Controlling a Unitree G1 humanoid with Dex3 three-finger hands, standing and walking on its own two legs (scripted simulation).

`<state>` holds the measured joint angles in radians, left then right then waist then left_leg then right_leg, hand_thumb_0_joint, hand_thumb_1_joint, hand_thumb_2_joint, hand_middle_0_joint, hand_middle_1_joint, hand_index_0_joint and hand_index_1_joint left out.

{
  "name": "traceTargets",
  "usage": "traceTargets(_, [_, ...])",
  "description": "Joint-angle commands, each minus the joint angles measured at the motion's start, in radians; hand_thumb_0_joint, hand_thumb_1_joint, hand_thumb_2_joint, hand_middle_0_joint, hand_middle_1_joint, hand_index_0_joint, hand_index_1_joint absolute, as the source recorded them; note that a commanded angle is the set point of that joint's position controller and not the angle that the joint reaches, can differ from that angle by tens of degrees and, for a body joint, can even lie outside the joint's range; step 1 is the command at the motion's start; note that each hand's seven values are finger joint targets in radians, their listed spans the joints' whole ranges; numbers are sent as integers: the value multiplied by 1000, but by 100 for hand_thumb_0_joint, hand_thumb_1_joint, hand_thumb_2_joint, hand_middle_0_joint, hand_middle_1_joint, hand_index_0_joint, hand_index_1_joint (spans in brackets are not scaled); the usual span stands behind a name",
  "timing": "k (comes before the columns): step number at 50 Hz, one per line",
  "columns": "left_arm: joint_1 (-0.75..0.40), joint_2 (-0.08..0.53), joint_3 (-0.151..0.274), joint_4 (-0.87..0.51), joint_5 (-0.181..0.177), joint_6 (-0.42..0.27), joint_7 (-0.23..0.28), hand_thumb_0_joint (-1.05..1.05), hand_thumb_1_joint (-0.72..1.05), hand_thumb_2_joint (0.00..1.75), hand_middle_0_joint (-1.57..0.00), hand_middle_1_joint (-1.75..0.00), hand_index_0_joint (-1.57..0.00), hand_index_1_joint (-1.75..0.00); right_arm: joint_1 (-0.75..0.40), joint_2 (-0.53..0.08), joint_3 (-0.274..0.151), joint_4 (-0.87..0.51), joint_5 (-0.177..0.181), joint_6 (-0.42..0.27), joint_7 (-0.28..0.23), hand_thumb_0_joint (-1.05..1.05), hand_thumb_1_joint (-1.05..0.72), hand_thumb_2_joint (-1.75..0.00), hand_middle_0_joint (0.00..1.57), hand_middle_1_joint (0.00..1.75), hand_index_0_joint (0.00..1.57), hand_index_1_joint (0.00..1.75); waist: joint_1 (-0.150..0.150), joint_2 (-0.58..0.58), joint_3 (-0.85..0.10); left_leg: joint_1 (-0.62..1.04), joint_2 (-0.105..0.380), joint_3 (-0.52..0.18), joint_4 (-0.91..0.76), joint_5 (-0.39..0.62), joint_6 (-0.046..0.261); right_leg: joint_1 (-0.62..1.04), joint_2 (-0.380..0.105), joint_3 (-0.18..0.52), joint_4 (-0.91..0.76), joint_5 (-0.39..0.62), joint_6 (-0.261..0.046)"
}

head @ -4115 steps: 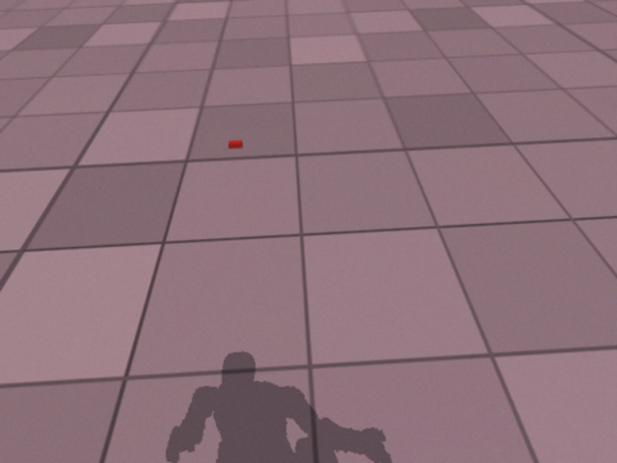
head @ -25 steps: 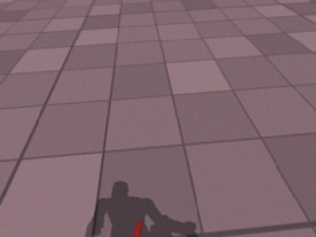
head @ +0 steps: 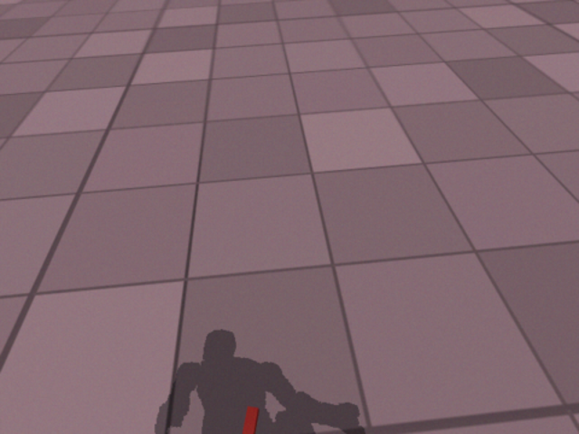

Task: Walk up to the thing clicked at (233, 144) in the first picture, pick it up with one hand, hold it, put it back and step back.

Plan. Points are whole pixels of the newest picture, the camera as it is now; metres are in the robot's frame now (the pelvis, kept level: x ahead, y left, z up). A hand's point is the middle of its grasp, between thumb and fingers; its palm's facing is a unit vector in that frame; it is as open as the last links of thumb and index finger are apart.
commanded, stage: stand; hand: left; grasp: from above
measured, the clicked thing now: (251, 421) +0.36 +0.17 -0.77
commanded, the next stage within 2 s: step back in 0.54 s
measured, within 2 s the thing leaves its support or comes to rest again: neither
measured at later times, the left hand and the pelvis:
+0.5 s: hand out of the picture +0.07 +0.24 -0.16, palm faces +0.00 -0.94 -0.34, open 7.4 cm; pelvis +0.00 +0.00 +0.00, yaw +0 degrees
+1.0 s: hand out of the picture +0.07 +0.31 -0.18, palm faces -0.05 -0.93 -0.36, open 7.4 cm; pelvis -0.07 +0.05 -0.01, yaw -2 degrees
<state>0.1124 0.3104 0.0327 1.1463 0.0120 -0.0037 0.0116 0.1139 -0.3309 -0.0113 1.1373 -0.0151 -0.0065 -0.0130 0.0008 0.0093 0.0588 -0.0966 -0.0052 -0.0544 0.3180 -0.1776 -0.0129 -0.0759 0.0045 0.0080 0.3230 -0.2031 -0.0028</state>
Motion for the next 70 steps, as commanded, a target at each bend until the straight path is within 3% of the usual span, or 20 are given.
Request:
traceTargets(1, [-32, 209, 32, -62, -1, -26, 12, 0, 90, 90, -20, -30, -20, -30, -39, -197, -36, -56, 2, -24, -12, 0, -90, -90, 20, 30, 20, 30, 2, -5, -86, 20, 119, -70, -19, 226, 35, 18, -121, 82, -40, 211, -17])
traceTargets(26, [-27, 223, 23, -75, -2, -29, 7, 0, 90, 90, -20, -30, -20, -30, -29, -211, -31, -58, 3, -24, -7, 0, -90, -90, 20, 30, 20, 30, -1, -3, -64, 6, 122, -70, -37, 176, 31, -5, -118, 89, -52, 166, -18])
traceTargets(27, [-27, 310, 67, -99, -22, -18, 10, 0, 90, 90, -20, -30, -20, -30, -71, -260, -50, -90, 11, -8, -1, 0, -90, -90, 20, 30, 20, 30, -1, -25, 26, -61, 100, -67, 83, 323, 56, -71, -113, 113, 26, 374, -31])
traceTargets(30, [-17, 317, 79, -154, -23, -12, 15, 0, 90, 90, -20, -30, -20, -30, -27, -235, -53, -135, 27, 11, 2, 0, -90, -90, 20, 30, 20, 30, -11, -77, -84, -75, 37, -12, 261, 281, 53, -34, -180, 161, 54, 518, -112])
traceTargets(33, [-65, 330, 86, -222, -7, 0, 17, 0, 90, 90, -20, -30, -20, -30, 0, -222, -69, -171, 18, 34, 4, 0, -90, -90, 20, 30, 20, 30, -12, -173, -114, -149, -51, 0, 498, -219, 48, -81, -316, 265, 48, 546, -233])
traceTargets(35, [-103, 330, 88, -271, 11, 5, 18, 0, 90, 90, -20, -30, -20, -30, 48, -227, -77, -196, 14, 46, 11, 0, -90, -90, 20, 30, 20, 30, -29, -194, -103, -168, -37, -40, 608, -368, 65, -145, -345, 254, 86, 530, -265])
traceTargets(38, [-102, 313, 78, -298, 17, 15, 20, 0, 90, 90, -20, -30, -20, -30, 65, -225, -81, -218, 16, 37, 13, 0, -90, -90, 20, 30, 20, 30, -22, -187, -98, -195, -24, 6, 431, -247, 51, -99, -266, 196, 174, 509, -201])
traceTargets(40, [-109, 309, 72, -318, 0, 34, 17, 0, 90, 90, -20, -30, -20, -30, 114, -220, -88, -208, -3, 24, 10, 0, -90, -90, 20, 30, 20, 30, -49, -124, -98, -115, -3, 29, 122, 78, 46, -112, -192, 143, 295, 399, -123])
traceTargets(41, [-90, 266, 66, -330, -12, 43, 14, 0, 90, 90, -20, -30, -20, -30, 89, -269, -104, -223, -19, 18, 6, 0, -90, -90, 20, 30, 20, 30, -29, 33, -87, -70, 105, -127, 65, 338, 74, -190, -65, 93, 412, 214, -69])
traceTargets(42, [-67, 214, 58, -339, -18, 49, 19, 0, 90, 90, -20, -30, -20, -30, 77, -333, -117, -240, -32, 11, 7, 0, -90, -90, 20, 30, 20, 30, -12, 200, -67, 12, 268, -339, 30, 570, 146, -371, 98, 82, 556, -325, -34])
traceTargets(43, [-44, 245, 64, -335, -7, 56, 31, 0, 90, 90, -20, -30, -20, -30, 92, -385, -126, -253, -16, 8, 6, 0, -90, -90, 20, 30, 20, 30, -38, 160, -115, -20, 355, -374, 71, 685, 231, -340, 118, 176, 703, -486, -25])
traceTargets(47, [24, 269, 69, -297, -15, 59, 34, 0, 90, 90, -20, -30, -20, -30, -37, -294, -106, -305, -16, 4, -18, 0, -90, -90, 20, 30, 20, 30, 21, 132, -103, -7, 245, -200, 117, 554, 206, -414, 107, 220, 914, -323, -16])
traceTargets(52, [20, 256, 81, -347, 2, 48, 22, 0, 90, 90, -20, -30, -20, -30, 65, -273, -107, -312, -2, 3, -31, 0, -90, -90, 20, 30, 20, 30, -30, 85, -118, 151, 266, -195, 155, 596, 242, -443, 86, 181, 802, -325, 26])
traceTargets(59, [68, 249, 95, -355, 6, 48, 8, 0, 90, 90, -20, -30, -20, -30, 62, -305, -113, -350, -10, 4, -24, 0, -90, -90, 20, 30, 20, 30, -39, 112, -129, 44, 310, -207, 124, 381, 272, -322, 37, 101, 590, -320, 16])
traceTargets(63, [192, 240, 103, -318, 11, 44, -12, 0, 90, 90, -20, -30, -20, -30, -11, -330, -113, -368, -13, 15, -13, 0, -90, -90, 20, 30, 20, 30, 17, 146, -137, -142, 274, -172, 100, 116, 203, -130, 9, 27, 338, -207, -27])
traceTargets(65, [271, 246, 113, -290, 18, 39, -12, 0, 90, 90, -20, -30, -20, -30, -31, -307, -103, -362, -3, 25, -8, 0, -90, -90, 20, 30, 20, 30, 50, 101, -131, -265, 218, -136, 143, -48, 122, -16, -6, 46, 165, -104, -66])
traceTargets(66, [240, 299, 127, -312, 34, 32, -12, 0, 90, 90, -20, -30, -20, -30, -4, -261, -93, -362, 3, 28, -7, 0, -90, -90, 20, 30, 20, 30, 33, -72, -89, -402, 107, -81, 288, -199, 58, -22, -145, 289, 40, -200, -114])
traceTargets(67, [145, 391, 145, -361, 26, 30, -15, 0, 90, 90, -20, -30, -20, -30, -29, -228, -89, -370, 7, 28, -10, 0, -90, -90, 20, 30, 20, 30, 42, -288, -7, -417, -96, 32, 554, -372, 4, -222, -337, 517, -91, -248, -242])
traceTargets(68, [61, 418, 145, -409, 33, 25, -11, 0, 90, 90, -20, -30, -20, -30, -19, -260, -102, -355, 0, 36, -17, 0, -90, -90, 20, 30, 20, 30, 37, -262, 45, -350, -89, -66, 770, -424, -9, -401, -424, 580, -106, -192, -324])
traceTargets(70, [-60, 320, 119, -433, 22, 18, 2, 0, 90, 90, -20, -30, -20, -30, 72, -251, -97, -311, 14, 35, -12, 0, -90, -90, 20, 30, 20, 30, -37, -139, 65, -318, -126, -126, 881, -281, 1, -406, -266, 317, -33, 26, -233])
